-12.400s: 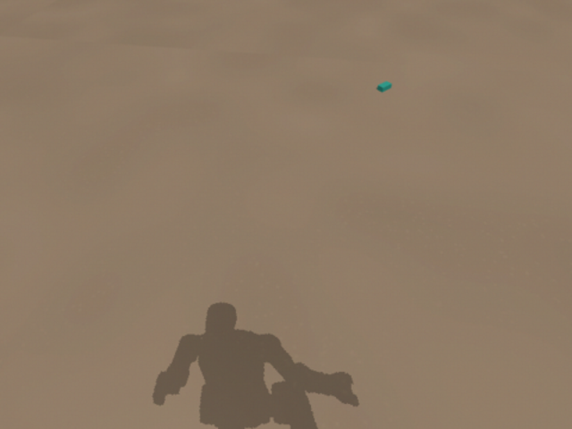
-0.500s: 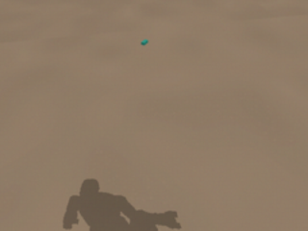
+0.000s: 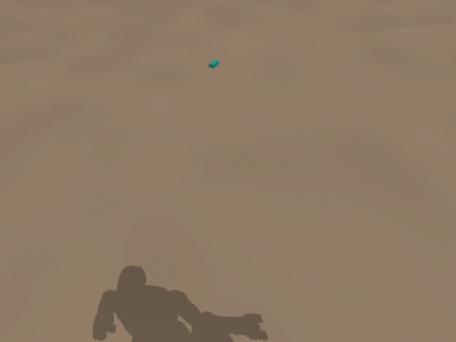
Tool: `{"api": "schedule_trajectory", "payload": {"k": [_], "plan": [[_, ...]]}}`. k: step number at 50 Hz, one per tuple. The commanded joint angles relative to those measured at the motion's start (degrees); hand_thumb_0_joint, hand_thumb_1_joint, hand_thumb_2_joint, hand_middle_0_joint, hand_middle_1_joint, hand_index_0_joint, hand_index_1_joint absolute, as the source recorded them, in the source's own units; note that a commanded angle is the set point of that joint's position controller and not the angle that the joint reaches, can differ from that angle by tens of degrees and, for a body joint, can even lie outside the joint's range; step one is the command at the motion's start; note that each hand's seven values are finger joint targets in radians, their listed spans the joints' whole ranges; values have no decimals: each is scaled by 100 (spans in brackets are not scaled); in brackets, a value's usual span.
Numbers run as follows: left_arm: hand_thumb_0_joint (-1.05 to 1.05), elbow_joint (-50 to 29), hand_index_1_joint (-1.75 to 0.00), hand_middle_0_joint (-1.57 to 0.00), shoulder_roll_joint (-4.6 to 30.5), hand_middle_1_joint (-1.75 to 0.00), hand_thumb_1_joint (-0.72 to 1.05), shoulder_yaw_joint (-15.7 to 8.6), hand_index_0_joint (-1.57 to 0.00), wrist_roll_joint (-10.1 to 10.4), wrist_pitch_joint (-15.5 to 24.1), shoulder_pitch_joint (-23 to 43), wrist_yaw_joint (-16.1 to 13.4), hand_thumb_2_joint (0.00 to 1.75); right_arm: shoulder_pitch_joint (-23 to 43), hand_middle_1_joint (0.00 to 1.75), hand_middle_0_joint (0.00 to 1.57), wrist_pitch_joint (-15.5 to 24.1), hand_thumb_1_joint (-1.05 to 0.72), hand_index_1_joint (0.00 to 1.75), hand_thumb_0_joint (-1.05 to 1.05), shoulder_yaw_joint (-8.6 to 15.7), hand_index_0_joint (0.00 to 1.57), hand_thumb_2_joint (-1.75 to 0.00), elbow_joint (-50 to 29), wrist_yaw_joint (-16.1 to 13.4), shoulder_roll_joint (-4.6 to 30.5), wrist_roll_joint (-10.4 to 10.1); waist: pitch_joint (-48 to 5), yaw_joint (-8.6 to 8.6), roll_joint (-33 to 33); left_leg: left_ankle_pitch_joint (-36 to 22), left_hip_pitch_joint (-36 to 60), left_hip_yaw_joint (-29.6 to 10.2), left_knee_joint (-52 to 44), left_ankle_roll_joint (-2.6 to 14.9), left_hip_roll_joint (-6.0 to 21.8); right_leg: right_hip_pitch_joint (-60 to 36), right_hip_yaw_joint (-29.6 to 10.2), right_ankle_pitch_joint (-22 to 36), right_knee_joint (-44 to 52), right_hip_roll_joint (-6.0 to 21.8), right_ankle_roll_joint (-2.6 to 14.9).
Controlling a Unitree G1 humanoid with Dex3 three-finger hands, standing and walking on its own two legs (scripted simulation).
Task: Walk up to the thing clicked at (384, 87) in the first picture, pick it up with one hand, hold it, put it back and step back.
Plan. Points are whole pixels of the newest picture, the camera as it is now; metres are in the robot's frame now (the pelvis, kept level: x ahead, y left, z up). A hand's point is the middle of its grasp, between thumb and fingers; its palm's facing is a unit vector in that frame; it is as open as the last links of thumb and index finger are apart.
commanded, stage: stand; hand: left
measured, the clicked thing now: (214, 63) +2.37 +0.15 -0.77
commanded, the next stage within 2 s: walk up in 0.04 s
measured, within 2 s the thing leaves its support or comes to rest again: neither
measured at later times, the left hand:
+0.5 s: hand (44, 338) +0.17 +0.39 -0.17, palm faces +0.26 -0.93 -0.28, open 7.4 cm
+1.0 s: hand (92, 243) +0.36 +0.34 -0.14, palm faces +0.52 -0.77 -0.36, open 7.4 cm
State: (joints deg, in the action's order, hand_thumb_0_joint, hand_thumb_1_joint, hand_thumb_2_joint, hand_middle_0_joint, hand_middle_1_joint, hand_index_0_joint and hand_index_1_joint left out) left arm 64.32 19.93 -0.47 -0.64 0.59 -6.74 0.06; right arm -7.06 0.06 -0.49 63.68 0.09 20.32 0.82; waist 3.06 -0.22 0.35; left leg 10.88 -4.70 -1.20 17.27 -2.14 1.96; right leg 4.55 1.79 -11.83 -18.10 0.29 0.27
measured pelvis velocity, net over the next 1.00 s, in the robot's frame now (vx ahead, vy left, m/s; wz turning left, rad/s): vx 0.42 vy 0.05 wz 0.56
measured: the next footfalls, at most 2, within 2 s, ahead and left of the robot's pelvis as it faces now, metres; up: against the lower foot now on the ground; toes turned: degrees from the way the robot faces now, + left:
left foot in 0.36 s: +0.18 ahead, +0.21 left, +0.00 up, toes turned +23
right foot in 0.88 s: +0.55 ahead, -0.04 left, +0.00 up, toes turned +24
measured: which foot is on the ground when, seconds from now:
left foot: down 0.00-0.08, up 0.10-0.34, down 0.36-0.90, up 0.92-1.00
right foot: down 0.00-0.36, up 0.38-0.86, down 0.88-1.00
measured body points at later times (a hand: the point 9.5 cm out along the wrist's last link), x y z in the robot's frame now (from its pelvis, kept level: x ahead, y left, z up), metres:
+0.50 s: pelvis +0.12 +0.08 -0.02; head +0.08 +0.13 +0.42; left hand +0.16 +0.44 -0.15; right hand +0.29 -0.26 -0.07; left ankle +0.14 +0.20 -0.75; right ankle +0.12 -0.06 -0.68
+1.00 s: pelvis +0.42 +0.05 -0.02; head +0.44 +0.04 +0.43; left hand +0.33 +0.38 -0.11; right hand +0.67 -0.22 -0.13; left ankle +0.27 +0.14 -0.66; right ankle +0.51 -0.06 -0.75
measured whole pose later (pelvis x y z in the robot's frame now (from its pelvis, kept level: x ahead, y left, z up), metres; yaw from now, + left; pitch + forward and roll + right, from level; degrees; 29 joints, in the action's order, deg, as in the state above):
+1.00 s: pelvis +0.42 +0.05 -0.02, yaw +32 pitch +0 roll +1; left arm 52.9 23.8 -5.4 -2.4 1.9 -7.1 7.2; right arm -15.9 3.8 4.3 57.6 -1.1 28.3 0.9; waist 1.0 -3.9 0.8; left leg 22.1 -24.5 -2.1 68.6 3.5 3.2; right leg 18.0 6.0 -16.6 -34.9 6.0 -1.5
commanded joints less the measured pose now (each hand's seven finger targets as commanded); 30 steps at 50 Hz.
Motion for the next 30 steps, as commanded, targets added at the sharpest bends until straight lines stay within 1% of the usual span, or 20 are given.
{"api": "schedule_trajectory", "payload": {"k": [1,2,3,4,5,6,8,11,14,16,17,18,19,20,21,23,24,26,28,30], "plan": [[0,-301,-30,-20,1248,-30,90,-206,-20,24,141,99,-80,90,144,30,20,139,-90,30,0,231,20,-90,-316,-84,1189,-33,-431,12,-65,-1352,84,-364,-91,280,575,-60,-535,1484,256,744,100],[0,-930,-30,-20,2218,-30,90,-851,-20,-84,258,300,184,90,-94,30,20,275,-90,30,0,713,20,-90,-714,85,2104,-90,-851,-313,-697,1519,-1590,-866,543,694,454,-1244,-194,-2104,-250,690,287],[0,-924,-30,-20,2250,-30,90,-858,-20,-185,271,-18,262,90,485,30,20,306,-90,30,0,589,20,-90,-997,169,1912,-40,-349,-597,-802,1665,-3406,-159,980,325,-24,-2173,-655,-3251,356,1208,529],[0,-975,-30,-20,2379,-30,90,-914,-20,-140,277,-415,298,90,1168,30,20,337,-90,30,0,512,20,-90,-1339,216,1634,17,-266,-936,-1537,1155,-4233,653,2358,302,-267,-2305,-1588,-3712,1196,2266,889],[0,-1169,-30,-20,2404,-30,90,-933,-20,-112,285,-164,348,90,1294,30,20,329,-90,30,0,613,20,-90,-1464,250,1718,90,-15,-952,-1453,1310,-4591,508,3171,274,211,-1831,-1956,-3486,1390,2909,1209],[0,-1367,-30,-20,2300,-30,90,-922,-20,-115,292,184,394,90,1033,30,20,335,-90,30,0,688,20,-90,-1355,294,1850,78,44,-763,-911,1271,-4256,364,3483,203,362,-1199,-1992,-3500,1420,2877,1317],[0,-1655,-30,-20,2119,-30,90,-958,-20,-176,314,671,460,90,392,30,20,324,-90,30,0,778,20,-90,-1191,426,1964,36,-133,-414,-771,1244,-3722,243,3290,174,635,-987,-1130,-3306,1246,2531,1149],[0,-1756,-30,-20,2186,-30,90,-969,-20,-187,274,877,564,90,157,30,20,261,-90,30,0,818,20,-90,-1219,539,1899,-5,-47,-247,-1038,802,-2749,670,2654,166,519,-300,-41,-2938,1092,1941,936],[0,-1877,-30,-20,2213,-30,90,-1022,-20,-219,176,1325,612,90,-703,30,20,224,-90,30,0,883,20,-90,-1109,501,1865,-29,-171,240,-908,177,-782,1166,2115,239,263,1098,709,-3077,345,1605,729],[0,-1856,-30,-20,1883,-30,90,-942,-20,-241,75,1307,608,90,-1565,30,20,244,-90,30,0,1001,20,-90,-846,349,2001,7,-456,648,-22,301,547,1309,2007,337,-140,1920,958,-2696,-1296,1162,704],[0,-1916,-30,-20,1559,-30,90,-814,-20,-248,25,1242,644,90,-2173,30,20,272,-90,30,0,1122,20,-90,-694,240,2363,33,-521,939,930,1018,1256,906,1668,514,-107,2652,1197,-2096,-3108,736,605],[0,-2082,-30,-20,1139,-30,90,-636,-20,-246,34,1316,710,90,-2681,30,20,288,-90,30,0,1229,20,-90,-677,102,2911,89,-297,1140,2044,3057,1342,-1220,421,737,920,3749,865,-2332,-5051,178,392],[0,-2307,-30,-20,1261,-30,90,-535,-20,-117,40,1246,763,90,-1760,30,20,370,-90,30,0,1207,20,-90,-1079,50,3400,-59,-221,587,1625,5085,310,-4821,-1891,1256,2341,4169,-102,-2048,-5715,-64,322],[0,-2243,-30,-20,1776,-30,90,-557,-20,-181,40,1123,793,90,-734,30,20,434,-90,30,0,1144,20,-90,-1337,9,3424,-263,253,56,831,5352,-752,-5407,-2436,1673,2933,3767,-871,-1548,-5911,514,199],[0,-1915,-30,-20,2017,-30,90,-577,-20,-111,43,635,804,90,-345,30,20,542,-90,30,0,1015,20,-90,-1414,-48,3136,-228,126,-264,293,4723,-584,-4406,-1960,1649,2675,3522,-952,-1402,-5709,723,103],[0,-1433,-30,-20,2191,-30,90,-687,-20,-19,15,352,822,90,-130,30,20,648,-90,30,0,947,20,-90,-1391,-69,2824,-126,14,-353,329,3209,-1121,-2273,-1290,1103,1784,2775,-883,-1159,-4753,895,-50],[0,-1357,-30,-20,2251,-30,90,-725,-20,-32,-11,208,835,90,-142,30,20,689,-90,30,0,887,20,-90,-1335,-43,2696,-131,-19,-335,494,2836,-1378,-1676,-1195,956,1474,2414,-792,-966,-4341,873,-98],[0,-1371,-30,-20,2170,-30,90,-751,-20,-87,-73,203,899,90,-214,30,20,732,-90,30,0,881,20,-90,-1229,-12,2601,-110,-44,-274,710,2763,-1456,-1258,-1144,932,1201,2361,-632,-593,-4087,763,-179],[0,-1332,-30,-20,2179,-30,90,-833,-20,-204,-178,383,949,90,-608,30,20,815,-90,30,0,888,20,-90,-1195,-12,2481,-101,-50,-206,601,3025,-1025,-1417,-1216,1107,1193,2919,-490,89,-4136,750,-306],[0,-1454,-30,-20,2099,-30,90,-837,-20,-225,-188,595,984,90,-760,30,20,865,-90,30,0,919,20,-90,-1175,-36,2444,-132,-141,-132,400,2629,-518,-1381,-1183,1123,1151,3251,-498,327,-4000,757,-420]]}}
